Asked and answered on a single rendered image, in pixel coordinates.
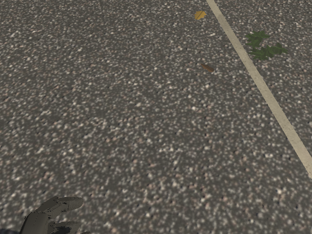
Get left robot hand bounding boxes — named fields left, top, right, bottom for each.
left=19, top=196, right=92, bottom=234

